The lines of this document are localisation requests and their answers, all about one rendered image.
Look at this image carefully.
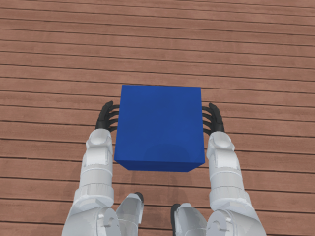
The carton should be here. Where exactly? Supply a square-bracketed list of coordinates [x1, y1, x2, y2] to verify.
[113, 85, 205, 173]

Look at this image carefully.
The right robot upper arm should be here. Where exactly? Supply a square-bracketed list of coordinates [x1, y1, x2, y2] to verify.
[206, 208, 267, 236]

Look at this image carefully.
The robot left hand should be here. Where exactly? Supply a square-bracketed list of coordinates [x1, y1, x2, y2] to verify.
[95, 100, 120, 133]

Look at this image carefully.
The robot left shin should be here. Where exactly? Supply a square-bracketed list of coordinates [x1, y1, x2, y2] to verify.
[126, 193, 141, 200]

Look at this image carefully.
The right robot forearm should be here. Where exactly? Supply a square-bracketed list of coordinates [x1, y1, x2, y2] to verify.
[206, 131, 261, 223]

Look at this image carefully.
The left robot upper arm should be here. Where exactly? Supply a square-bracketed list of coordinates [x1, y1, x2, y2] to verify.
[62, 206, 122, 236]

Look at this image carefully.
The robot shin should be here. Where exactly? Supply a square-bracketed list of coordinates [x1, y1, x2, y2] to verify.
[175, 203, 191, 236]
[126, 193, 141, 200]

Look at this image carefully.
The left robot forearm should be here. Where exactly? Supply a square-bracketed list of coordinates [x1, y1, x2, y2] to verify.
[61, 128, 114, 236]

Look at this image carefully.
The robot right shin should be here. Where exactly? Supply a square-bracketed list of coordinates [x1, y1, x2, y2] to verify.
[175, 203, 191, 236]

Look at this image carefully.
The robot right hand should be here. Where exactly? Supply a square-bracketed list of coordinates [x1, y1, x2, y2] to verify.
[202, 103, 225, 135]

